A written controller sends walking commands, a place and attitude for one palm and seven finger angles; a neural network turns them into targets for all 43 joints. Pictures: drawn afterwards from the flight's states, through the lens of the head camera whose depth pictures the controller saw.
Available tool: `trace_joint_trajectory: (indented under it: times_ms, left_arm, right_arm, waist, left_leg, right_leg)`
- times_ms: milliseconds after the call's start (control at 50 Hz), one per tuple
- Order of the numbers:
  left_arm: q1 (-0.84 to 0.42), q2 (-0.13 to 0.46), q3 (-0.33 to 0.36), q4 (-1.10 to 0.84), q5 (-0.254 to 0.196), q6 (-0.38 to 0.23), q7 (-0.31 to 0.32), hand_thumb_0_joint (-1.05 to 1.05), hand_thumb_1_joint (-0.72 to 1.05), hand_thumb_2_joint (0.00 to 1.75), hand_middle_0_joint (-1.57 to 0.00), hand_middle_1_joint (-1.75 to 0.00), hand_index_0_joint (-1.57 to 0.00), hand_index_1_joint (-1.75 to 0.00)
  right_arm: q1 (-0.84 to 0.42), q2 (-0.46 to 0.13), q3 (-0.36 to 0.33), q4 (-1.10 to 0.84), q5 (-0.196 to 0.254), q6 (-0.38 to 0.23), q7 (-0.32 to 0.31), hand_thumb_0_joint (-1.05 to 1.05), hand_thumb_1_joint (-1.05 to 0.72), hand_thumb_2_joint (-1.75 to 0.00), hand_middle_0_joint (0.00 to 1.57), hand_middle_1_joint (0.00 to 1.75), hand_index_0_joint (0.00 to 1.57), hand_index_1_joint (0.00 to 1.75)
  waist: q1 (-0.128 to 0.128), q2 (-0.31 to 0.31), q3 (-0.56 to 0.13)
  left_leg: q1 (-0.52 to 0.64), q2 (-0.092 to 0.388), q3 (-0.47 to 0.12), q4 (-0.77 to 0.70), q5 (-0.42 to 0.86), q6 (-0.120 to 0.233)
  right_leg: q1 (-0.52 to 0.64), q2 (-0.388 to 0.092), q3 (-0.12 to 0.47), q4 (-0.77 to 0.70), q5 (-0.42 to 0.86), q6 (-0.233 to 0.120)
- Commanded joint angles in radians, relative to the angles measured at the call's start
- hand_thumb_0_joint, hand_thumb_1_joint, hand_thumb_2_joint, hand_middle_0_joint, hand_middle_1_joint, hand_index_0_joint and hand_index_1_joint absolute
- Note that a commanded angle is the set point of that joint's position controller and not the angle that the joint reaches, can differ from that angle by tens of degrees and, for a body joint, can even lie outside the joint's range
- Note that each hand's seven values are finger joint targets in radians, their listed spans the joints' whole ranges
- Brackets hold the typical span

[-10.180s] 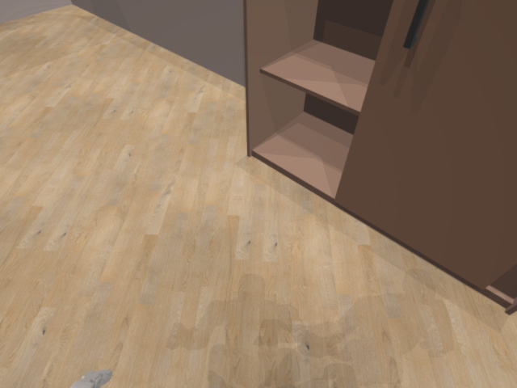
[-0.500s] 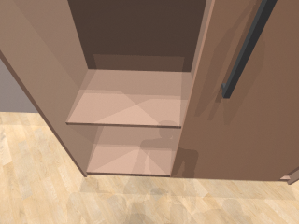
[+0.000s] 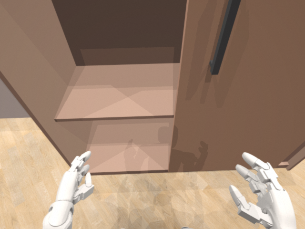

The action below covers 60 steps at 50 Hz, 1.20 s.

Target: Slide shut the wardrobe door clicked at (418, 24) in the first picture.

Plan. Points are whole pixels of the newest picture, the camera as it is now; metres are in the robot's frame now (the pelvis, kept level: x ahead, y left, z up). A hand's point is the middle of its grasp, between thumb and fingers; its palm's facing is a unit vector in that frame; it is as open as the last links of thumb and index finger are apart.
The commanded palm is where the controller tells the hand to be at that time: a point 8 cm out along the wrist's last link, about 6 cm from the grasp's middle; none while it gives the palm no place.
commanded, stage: raise the hand with hooked fingers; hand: right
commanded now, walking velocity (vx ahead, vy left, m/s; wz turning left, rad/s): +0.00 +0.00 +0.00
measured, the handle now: (225, 20) +0.55 -0.18 +0.28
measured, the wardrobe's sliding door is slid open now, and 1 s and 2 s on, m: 0.57 0.57 0.57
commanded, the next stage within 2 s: move the hooked fingers beside the handle in 1.58 s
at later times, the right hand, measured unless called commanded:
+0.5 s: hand (275, 152) +0.24 -0.23 +0.16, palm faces +0.01 +0.99 -0.10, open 12.2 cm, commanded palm +0.21 -0.28 +0.17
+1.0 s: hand out of the picture +0.27 -0.28 +0.26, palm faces +0.09 +0.99 -0.13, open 13.9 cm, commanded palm +0.25 -0.32 +0.27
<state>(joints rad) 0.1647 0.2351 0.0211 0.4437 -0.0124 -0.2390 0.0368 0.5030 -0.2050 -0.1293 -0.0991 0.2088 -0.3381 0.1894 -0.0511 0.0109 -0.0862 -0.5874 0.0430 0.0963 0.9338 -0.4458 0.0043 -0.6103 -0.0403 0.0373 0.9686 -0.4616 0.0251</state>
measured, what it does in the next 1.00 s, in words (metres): rises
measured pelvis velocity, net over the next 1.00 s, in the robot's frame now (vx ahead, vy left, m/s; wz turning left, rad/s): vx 0.01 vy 0.00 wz -0.01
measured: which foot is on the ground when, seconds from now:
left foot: down 0.00-1.00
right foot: down 0.00-1.00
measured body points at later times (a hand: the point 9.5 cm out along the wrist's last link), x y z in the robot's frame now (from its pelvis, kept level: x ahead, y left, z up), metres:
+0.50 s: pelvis +0.01 -0.01 +0.04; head +0.00 +0.00 +0.49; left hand +0.16 +0.24 -0.03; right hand +0.23 -0.29 +0.17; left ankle +0.02 +0.12 -0.69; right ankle +0.02 -0.13 -0.69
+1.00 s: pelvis +0.01 +0.00 +0.05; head -0.02 +0.02 +0.50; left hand +0.22 +0.21 +0.00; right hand +0.26 -0.33 +0.27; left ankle +0.02 +0.12 -0.69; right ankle +0.02 -0.13 -0.69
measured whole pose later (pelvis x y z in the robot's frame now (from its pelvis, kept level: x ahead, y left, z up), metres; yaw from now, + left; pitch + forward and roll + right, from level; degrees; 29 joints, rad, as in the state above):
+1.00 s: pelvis +0.01 +0.00 +0.05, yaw -1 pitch -3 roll +1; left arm 0.20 0.26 -0.10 0.64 -0.07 -0.31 0.09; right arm -0.11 -0.47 -0.48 0.05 0.35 0.15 0.45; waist -0.08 -0.07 -0.03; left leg -0.16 0.03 0.11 0.47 -0.25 0.00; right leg -0.19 -0.03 0.03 0.51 -0.27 0.02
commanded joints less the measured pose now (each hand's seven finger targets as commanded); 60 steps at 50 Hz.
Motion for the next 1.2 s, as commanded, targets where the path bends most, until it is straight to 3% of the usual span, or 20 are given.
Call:
trace_joint_trajectory:
  times_ms: [0, 20, 80, 120, 160, 200, 280, 320, 480, 500, 540, 600, 620, 760, 860, 940, 980, 1060, 1120, 1180]
  left_arm:
    - [0.028, 0.130, 0.003, -0.057, -0.016, -0.078, 0.030, 0.00, 0.90, 0.90, -0.20, -0.30, -0.20, -0.30]
    - [0.022, 0.132, -0.001, -0.050, -0.022, -0.087, 0.033, 0.00, 0.90, 0.90, -0.20, -0.30, -0.20, -0.30]
    - [-0.012, 0.129, -0.011, -0.036, -0.033, -0.101, 0.044, 0.00, 0.90, 0.90, -0.20, -0.30, -0.20, -0.30]
    - [-0.034, 0.121, -0.018, -0.031, -0.039, -0.100, 0.047, 0.00, 0.90, 0.90, -0.20, -0.30, -0.20, -0.30]
    - [-0.048, 0.114, -0.020, -0.026, -0.036, -0.103, 0.048, 0.00, 0.90, 0.90, -0.20, -0.30, -0.20, -0.30]
    - [-0.053, 0.112, -0.026, -0.020, -0.033, -0.110, 0.046, 0.00, 0.90, 0.90, -0.20, -0.30, -0.20, -0.30]
    - [-0.025, 0.123, -0.023, -0.005, -0.036, -0.150, 0.036, 0.00, 0.90, 0.90, -0.20, -0.30, -0.20, -0.30]
    - [-0.018, 0.134, -0.020, 0.004, -0.039, -0.169, 0.036, 0.00, 0.90, 0.90, -0.20, -0.30, -0.20, -0.30]
    - [-0.014, 0.148, -0.022, 0.031, -0.049, -0.197, 0.055, 0.00, 0.90, 0.90, -0.20, -0.30, -0.20, -0.30]
    - [-0.016, 0.153, -0.025, 0.034, -0.045, -0.198, 0.057, 0.00, 0.90, 0.90, -0.20, -0.30, -0.20, -0.30]
    - [-0.021, 0.148, -0.030, 0.035, -0.048, -0.201, 0.057, 0.00, 0.90, 0.90, -0.20, -0.30, -0.20, -0.30]
    - [-0.028, 0.152, -0.036, 0.044, -0.048, -0.194, 0.061, 0.00, 0.90, 0.90, -0.20, -0.30, -0.20, -0.30]
    - [-0.036, 0.150, -0.039, 0.042, -0.051, -0.191, 0.061, 0.00, 0.90, 0.90, -0.20, -0.30, -0.20, -0.30]
    - [-0.066, 0.145, -0.054, 0.035, -0.057, -0.166, 0.066, 0.00, 0.90, 0.90, -0.20, -0.30, -0.20, -0.30]
    - [-0.087, 0.146, -0.066, 0.040, -0.064, -0.144, 0.069, 0.00, 0.90, 0.90, -0.20, -0.30, -0.20, -0.30]
    - [-0.099, 0.146, -0.068, 0.036, -0.068, -0.130, 0.071, 0.00, 0.90, 0.90, -0.20, -0.30, -0.20, -0.30]
    - [-0.104, 0.148, -0.070, 0.030, -0.070, -0.126, 0.070, 0.00, 0.90, 0.90, -0.20, -0.30, -0.20, -0.30]
    - [-0.104, 0.158, -0.068, 0.031, -0.073, -0.118, 0.068, 0.00, 0.90, 0.90, -0.20, -0.30, -0.20, -0.30]
    - [-0.099, 0.161, -0.065, 0.030, -0.079, -0.108, 0.057, 0.00, 0.90, 0.90, -0.20, -0.30, -0.20, -0.30]
    - [-0.108, 0.165, -0.058, 0.012, -0.083, -0.101, 0.051, 0.00, 0.90, 0.90, -0.20, -0.30, -0.20, -0.30]
  right_arm:
    - [-0.348, -0.105, 0.031, -0.320, 0.028, -0.114, 0.050, 0.00, -0.27, -0.63, 0.25, 0.70, 0.25, 0.70]
    - [-0.358, -0.120, 0.021, -0.300, 0.033, -0.093, 0.070, 0.00, -0.25, -0.62, 0.25, 0.72, 0.25, 0.72]
    - [-0.294, -0.180, -0.075, -0.192, 0.054, 0.016, 0.101, 0.00, -0.18, -0.59, 0.25, 0.76, 0.25, 0.76]
    - [-0.262, -0.201, -0.141, -0.161, 0.081, 0.089, 0.108, 0.00, -0.13, -0.57, 0.25, 0.80, 0.25, 0.80]
    - [-0.247, -0.227, -0.206, -0.166, 0.110, 0.129, 0.097, 0.00, -0.08, -0.55, 0.26, 0.82, 0.26, 0.82]
    - [-0.269, -0.247, -0.244, -0.182, 0.126, 0.141, 0.087, 0.00, -0.04, -0.53, 0.26, 0.86, 0.26, 0.86]
    - [-0.315, -0.229, -0.225, -0.227, 0.131, 0.118, 0.085, 0.00, 0.06, -0.49, 0.27, 0.92, 0.27, 0.92]
    - [-0.352, -0.250, -0.231, -0.227, 0.133, 0.114, 0.102, 0.00, 0.10, -0.47, 0.27, 0.94, 0.27, 0.94]
    - [-0.480, -0.323, -0.298, -0.211, 0.147, 0.189, 0.143, 0.00, 0.29, -0.39, 0.29, 1.07, 0.29, 1.07]
    - [-0.506, -0.353, -0.320, -0.222, 0.151, 0.197, 0.147, 0.00, 0.31, -0.38, 0.29, 1.08, 0.29, 1.08]
    - [-0.535, -0.349, -0.318, -0.223, 0.153, 0.215, 0.156, 0.00, 0.36, -0.36, 0.29, 1.11, 0.29, 1.11]
    - [-0.574, -0.379, -0.350, -0.167, 0.158, 0.259, 0.170, 0.00, 0.43, -0.33, 0.29, 1.15, 0.29, 1.15]
    - [-0.599, -0.374, -0.342, -0.157, 0.160, 0.274, 0.181, 0.00, 0.45, -0.32, 0.30, 1.17, 0.30, 1.17]
    - [-0.743, -0.449, -0.396, -0.146, 0.164, 0.354, 0.224, 0.00, 0.50, -0.30, 0.30, 1.20, 0.30, 1.20]
    - [-0.852, -0.501, -0.427, -0.079, 0.169, 0.402, 0.247, 0.00, 0.50, -0.30, 0.30, 1.20, 0.30, 1.20]
    - [-0.929, -0.549, -0.450, -0.047, 0.165, 0.438, 0.266, 0.00, 0.50, -0.30, 0.30, 1.20, 0.30, 1.20]
    - [-0.967, -0.576, -0.461, -0.049, 0.160, 0.452, 0.276, 0.00, 0.50, -0.30, 0.30, 1.20, 0.30, 1.20]
    - [-1.009, -0.634, -0.502, 0.015, 0.164, 0.480, 0.293, 0.00, 0.50, -0.30, 0.30, 1.20, 0.30, 1.20]
    - [-0.921, -0.571, -0.467, 0.105, 0.180, 0.509, 0.314, 0.00, 0.50, -0.30, 0.30, 1.20, 0.30, 1.20]
    - [-0.929, -0.576, -0.459, 0.050, 0.176, 0.519, 0.319, 0.00, 0.50, -0.30, 0.30, 1.20, 0.30, 1.20]
  waist:
    - [0.118, -0.122, -0.080]
    - [0.113, -0.119, -0.089]
    - [0.065, -0.068, -0.100]
    - [0.031, -0.074, -0.102]
    - [0.010, -0.020, -0.117]
    - [-0.003, -0.028, -0.098]
    - [0.018, -0.048, -0.084]
    - [0.020, -0.053, -0.078]
    - [0.008, -0.077, -0.067]
    - [-0.003, -0.101, -0.067]
    - [-0.002, -0.120, -0.072]
    - [-0.010, -0.086, -0.043]
    - [-0.003, -0.103, -0.031]
    - [-0.004, -0.097, -0.084]
    - [-0.001, -0.081, -0.059]
    - [-0.003, -0.086, -0.080]
    - [-0.006, -0.118, -0.104]
    - [-0.011, -0.079, -0.101]
    - [-0.013, -0.049, -0.060]
    - [-0.011, -0.064, -0.089]
  left_leg:
    - [0.012, -0.064, -0.041, -0.205, 0.080, 0.017]
    - [0.036, -0.057, -0.044, -0.222, 0.060, 0.014]
    - [0.117, -0.046, -0.049, -0.276, 0.028, 0.010]
    - [0.177, -0.040, -0.038, -0.296, 0.063, 0.012]
    - [0.226, -0.037, -0.039, -0.318, 0.088, 0.005]
    - [0.255, -0.041, -0.028, -0.327, 0.113, 0.009]
    - [0.244, -0.046, -0.016, -0.351, 0.147, 0.003]
    - [0.265, -0.049, -0.018, -0.367, 0.156, 0.005]
    - [0.330, -0.053, -0.007, -0.426, 0.229, 0.005]
    - [0.359, -0.057, -0.009, -0.431, 0.260, 0.013]
    - [0.369, -0.056, -0.003, -0.440, 0.295, 0.012]
    - [0.390, -0.062, -0.005, -0.465, 0.318, 0.012]
    - [0.383, -0.058, -0.008, -0.474, 0.324, 0.009]
    - [0.424, -0.058, -0.014, -0.502, 0.375, 0.007]
    - [0.424, -0.055, -0.017, -0.529, 0.360, 0.006]
    - [0.439, -0.052, -0.022, -0.542, 0.370, 0.008]
    - [0.445, -0.051, -0.023, -0.541, 0.379, 0.009]
    - [0.452, -0.050, -0.025, -0.553, 0.367, 0.009]
    - [0.442, -0.045, -0.031, -0.553, 0.380, 0.007]
    - [0.431, -0.045, -0.031, -0.546, 0.381, 0.005]
  right_leg:
    - [0.130, 0.033, 0.007, -0.186, 0.113, -0.048]
    - [0.129, 0.036, 0.010, -0.200, 0.093, -0.046]
    - [0.118, 0.039, 0.011, -0.250, 0.081, -0.045]
    - [0.135, 0.041, 0.007, -0.287, 0.121, -0.042]
    - [0.139, 0.042, -0.001, -0.306, 0.158, -0.041]
    - [0.153, 0.040, 0.000, -0.331, 0.190, -0.038]
    - [0.209, 0.040, -0.011, -0.364, 0.207, -0.039]
    - [0.229, 0.041, -0.010, -0.381, 0.213, -0.040]
    - [0.329, 0.046, -0.010, -0.451, 0.263, -0.043]
    - [0.340, 0.049, -0.005, -0.457, 0.294, -0.043]
    - [0.371, 0.050, -0.010, -0.473, 0.317, -0.041]
    - [0.380, 0.049, -0.009, -0.492, 0.332, -0.042]
    - [0.387, 0.052, -0.014, -0.497, 0.327, -0.043]
    - [0.452, 0.053, -0.016, -0.521, 0.363, -0.048]
    - [0.452, 0.055, -0.011, -0.539, 0.347, -0.048]
    - [0.470, 0.058, -0.010, -0.546, 0.358, -0.050]
    - [0.488, 0.061, -0.013, -0.548, 0.369, -0.050]
    - [0.478, 0.063, -0.006, -0.558, 0.361, -0.052]
    - [0.444, 0.062, -0.014, -0.551, 0.361, -0.049]
    - [0.464, 0.062, -0.019, -0.547, 0.367, -0.050]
